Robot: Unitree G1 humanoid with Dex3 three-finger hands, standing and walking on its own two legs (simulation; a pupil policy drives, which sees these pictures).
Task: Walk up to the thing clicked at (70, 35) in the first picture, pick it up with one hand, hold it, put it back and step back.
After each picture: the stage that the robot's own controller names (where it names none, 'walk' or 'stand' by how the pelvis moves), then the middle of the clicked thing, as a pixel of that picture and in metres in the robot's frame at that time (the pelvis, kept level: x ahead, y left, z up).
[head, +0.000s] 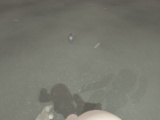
stand; (70, 38) +1.77 +0.57 -0.66
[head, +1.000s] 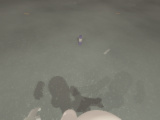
walk; (80, 40) +1.70 +0.25 -0.63
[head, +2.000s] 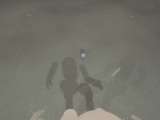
walk; (83, 55) +1.14 +0.14 -0.64
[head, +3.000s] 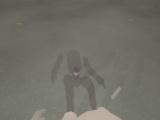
walk; (76, 73) +0.74 +0.19 -0.65
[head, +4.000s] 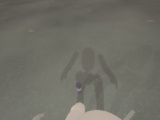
walk; (79, 88) +0.49 +0.21 -0.63
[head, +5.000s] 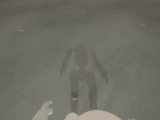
stand; (74, 97) +0.37 +0.17 -0.65
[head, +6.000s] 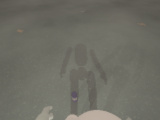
stand; (74, 97) +0.37 +0.18 -0.66
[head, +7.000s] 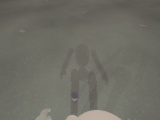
stand; (74, 97) +0.37 +0.18 -0.66
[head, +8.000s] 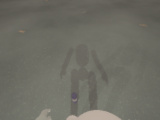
stand; (74, 98) +0.36 +0.19 -0.66
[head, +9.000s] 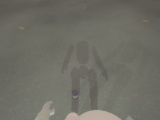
go down; (75, 95) +0.37 +0.18 -0.66
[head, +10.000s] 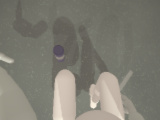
go down; (59, 55) +0.45 +0.23 -0.24
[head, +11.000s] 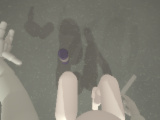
close in; (64, 57) +0.45 +0.21 -0.26
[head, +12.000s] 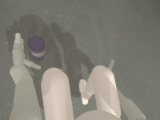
close in; (38, 50) +0.43 +0.26 -0.16
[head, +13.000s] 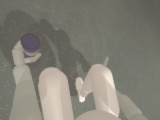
close; (31, 49) +0.43 +0.27 -0.16
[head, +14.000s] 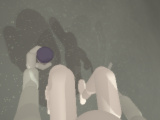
lift; (43, 58) +0.36 +0.25 -0.16
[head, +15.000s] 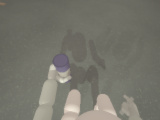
lift; (64, 71) +0.32 +0.18 +0.05
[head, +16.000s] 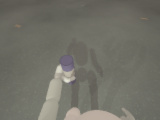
hold; (69, 72) +0.32 +0.16 +0.06
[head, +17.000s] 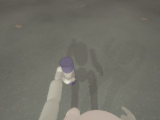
hold; (69, 73) +0.32 +0.16 +0.05
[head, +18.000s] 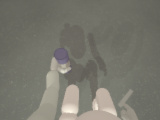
crouch; (64, 63) +0.39 +0.18 -0.02
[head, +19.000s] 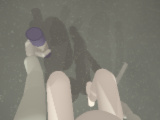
lower; (41, 46) +0.47 +0.26 -0.09
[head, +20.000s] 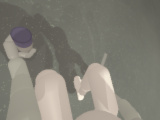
lower; (24, 45) +0.45 +0.28 -0.17
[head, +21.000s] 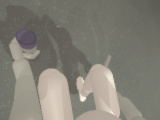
lower; (29, 46) +0.43 +0.28 -0.16
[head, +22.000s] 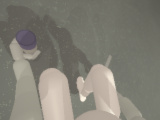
lower; (29, 47) +0.43 +0.28 -0.16
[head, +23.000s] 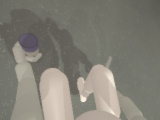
rest; (31, 50) +0.42 +0.28 -0.16
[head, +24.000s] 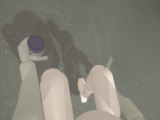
open; (36, 50) +0.43 +0.26 -0.17
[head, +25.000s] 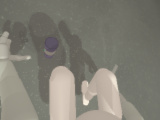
stand; (50, 49) +0.43 +0.25 -0.19
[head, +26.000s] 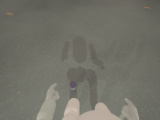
stand; (73, 87) +0.39 +0.17 -0.54
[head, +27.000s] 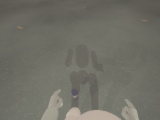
stand; (75, 94) +0.38 +0.17 -0.60
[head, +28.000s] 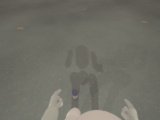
stand; (75, 95) +0.38 +0.17 -0.60
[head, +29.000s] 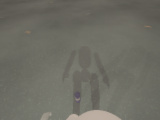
stand; (77, 97) +0.39 +0.16 -0.66
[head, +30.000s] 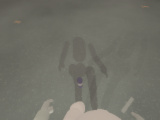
walk; (80, 83) +0.47 +0.14 -0.63
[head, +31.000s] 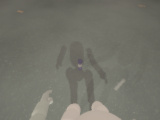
walk; (79, 65) +0.76 +0.15 -0.63
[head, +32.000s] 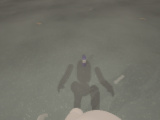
stand; (84, 61) +1.05 +0.21 -0.64
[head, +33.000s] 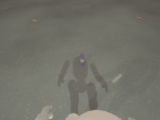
stand; (82, 60) +1.04 +0.17 -0.66
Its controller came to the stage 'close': yes
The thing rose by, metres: 0.69
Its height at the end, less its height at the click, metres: +0.00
